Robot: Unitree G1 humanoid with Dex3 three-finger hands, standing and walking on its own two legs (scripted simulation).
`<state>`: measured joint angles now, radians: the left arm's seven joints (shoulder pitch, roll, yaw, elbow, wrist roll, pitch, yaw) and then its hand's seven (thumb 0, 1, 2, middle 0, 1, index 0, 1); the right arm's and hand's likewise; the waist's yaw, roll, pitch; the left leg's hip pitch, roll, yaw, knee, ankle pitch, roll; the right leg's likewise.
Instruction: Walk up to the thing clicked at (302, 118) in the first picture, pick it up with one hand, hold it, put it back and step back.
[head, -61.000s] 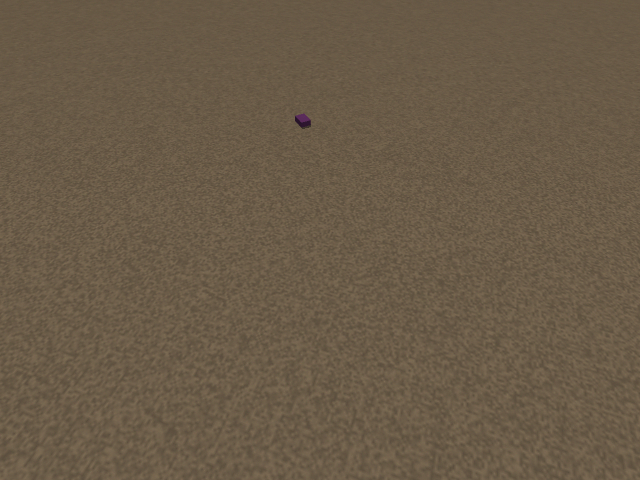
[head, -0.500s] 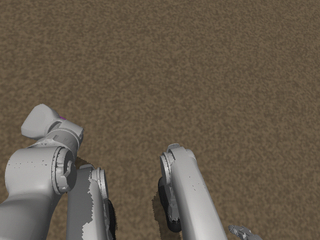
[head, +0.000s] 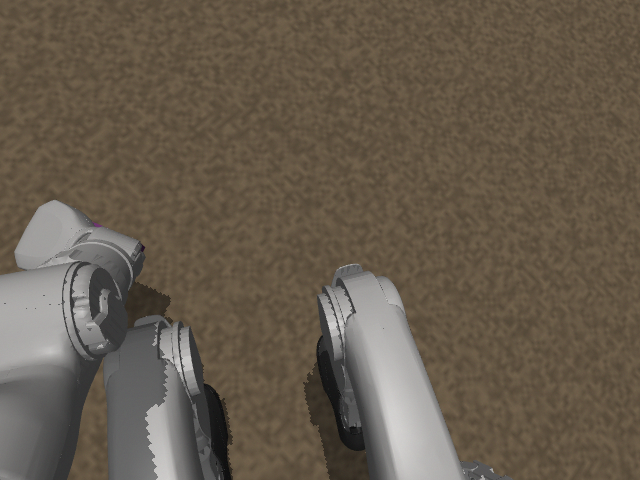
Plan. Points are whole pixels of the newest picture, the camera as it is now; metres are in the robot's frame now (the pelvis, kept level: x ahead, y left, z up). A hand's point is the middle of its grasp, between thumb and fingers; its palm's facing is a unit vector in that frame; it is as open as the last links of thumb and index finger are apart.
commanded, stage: crouch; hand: left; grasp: from above
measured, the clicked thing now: (103, 252) +0.44 +0.19 -0.20
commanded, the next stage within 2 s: lower in 0.14 s
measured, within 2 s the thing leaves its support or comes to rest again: rests again in 1.64 s
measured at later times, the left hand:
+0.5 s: hand (103, 239) +0.46 +0.19 -0.20, palm faces -0.22 -0.39 -0.90, open 10.7 cm
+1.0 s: hand (126, 234) +0.48 +0.17 -0.26, palm faces -0.19 -0.42 -0.89, open 10.7 cm
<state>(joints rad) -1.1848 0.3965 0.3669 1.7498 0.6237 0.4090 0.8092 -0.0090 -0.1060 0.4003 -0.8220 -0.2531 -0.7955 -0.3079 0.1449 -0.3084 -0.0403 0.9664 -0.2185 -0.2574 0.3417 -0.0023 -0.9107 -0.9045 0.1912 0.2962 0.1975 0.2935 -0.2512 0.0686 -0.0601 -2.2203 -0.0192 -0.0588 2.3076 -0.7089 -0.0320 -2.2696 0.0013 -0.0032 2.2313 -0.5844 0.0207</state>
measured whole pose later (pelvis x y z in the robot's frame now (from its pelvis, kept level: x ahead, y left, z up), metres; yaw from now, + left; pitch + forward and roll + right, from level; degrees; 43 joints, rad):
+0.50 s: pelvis +0.00 +0.00 -0.02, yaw -3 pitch +33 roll -6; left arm -1.25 0.54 0.37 1.83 0.68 0.35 0.85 -0.01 -0.11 0.39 -0.83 -0.24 -0.80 -0.31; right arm 0.14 -0.33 0.02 0.98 -0.27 -0.28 0.42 0.00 -0.91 -0.90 0.19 0.30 0.20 0.29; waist -0.33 0.03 0.04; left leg -2.27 -0.02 -0.11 2.39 -0.71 -0.03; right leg -2.29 0.01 -0.05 2.27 -0.56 0.03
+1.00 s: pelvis +0.00 +0.01 -0.03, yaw -5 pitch +30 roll -9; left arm -1.28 0.62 0.35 1.84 0.60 0.30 0.93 -0.01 -0.11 0.35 -0.86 -0.22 -0.83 -0.28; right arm 0.10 -0.39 0.13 0.87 -0.28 -0.29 0.51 0.00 -0.92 -0.91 0.19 0.30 0.20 0.29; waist -0.40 -0.01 0.18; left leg -2.27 -0.04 -0.17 2.48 -0.74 -0.03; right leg -2.26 0.00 -0.10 2.31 -0.59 0.04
